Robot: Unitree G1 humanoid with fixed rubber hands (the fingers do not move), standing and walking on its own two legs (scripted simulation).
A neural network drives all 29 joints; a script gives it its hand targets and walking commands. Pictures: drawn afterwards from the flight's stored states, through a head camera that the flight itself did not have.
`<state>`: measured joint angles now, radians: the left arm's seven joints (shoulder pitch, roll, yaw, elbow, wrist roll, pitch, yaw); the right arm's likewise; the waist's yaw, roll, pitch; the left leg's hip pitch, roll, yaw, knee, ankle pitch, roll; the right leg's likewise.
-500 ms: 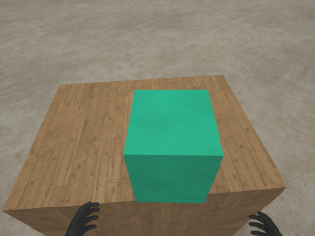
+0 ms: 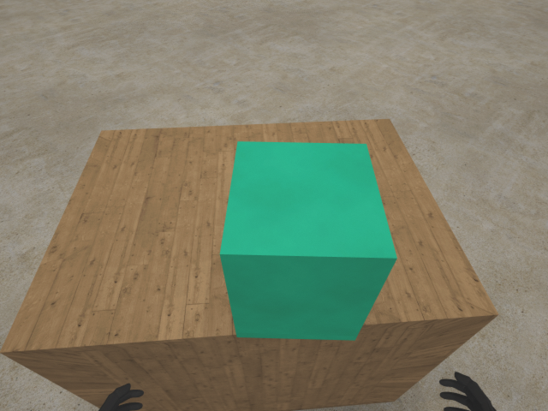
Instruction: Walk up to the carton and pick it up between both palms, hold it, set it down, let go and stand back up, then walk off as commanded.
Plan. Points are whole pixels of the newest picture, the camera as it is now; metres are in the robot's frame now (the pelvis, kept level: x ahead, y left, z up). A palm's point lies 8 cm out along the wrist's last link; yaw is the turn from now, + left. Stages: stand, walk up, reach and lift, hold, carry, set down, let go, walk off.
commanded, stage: walk off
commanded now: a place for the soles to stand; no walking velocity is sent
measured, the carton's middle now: (298, 245) +0.37 -0.02 +0.03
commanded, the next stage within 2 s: none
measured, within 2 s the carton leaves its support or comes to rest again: neither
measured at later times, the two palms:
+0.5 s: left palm out of the picture +0.00 +0.26 -0.10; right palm out of the picture +0.05 -0.32 -0.11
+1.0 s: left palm out of the picture -0.05 +0.28 -0.11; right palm out of the picture -0.06 -0.31 -0.07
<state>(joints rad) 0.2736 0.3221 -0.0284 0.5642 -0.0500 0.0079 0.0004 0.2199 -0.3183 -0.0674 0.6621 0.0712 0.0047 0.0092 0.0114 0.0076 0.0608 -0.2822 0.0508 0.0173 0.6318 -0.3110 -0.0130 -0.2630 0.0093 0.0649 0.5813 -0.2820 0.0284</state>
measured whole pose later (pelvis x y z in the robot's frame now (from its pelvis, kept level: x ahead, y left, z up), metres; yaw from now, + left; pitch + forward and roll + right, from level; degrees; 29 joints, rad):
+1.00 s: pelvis -0.18 +0.00 -0.01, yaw +0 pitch -4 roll -3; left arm 0.22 0.38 0.02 0.58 -0.05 0.06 0.02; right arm 0.22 -0.36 -0.07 0.67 0.07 0.03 -0.02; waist 0.02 -0.03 0.19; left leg -0.39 -0.06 -0.08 0.65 -0.19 0.06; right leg -0.42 0.13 0.09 1.12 -0.52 -0.01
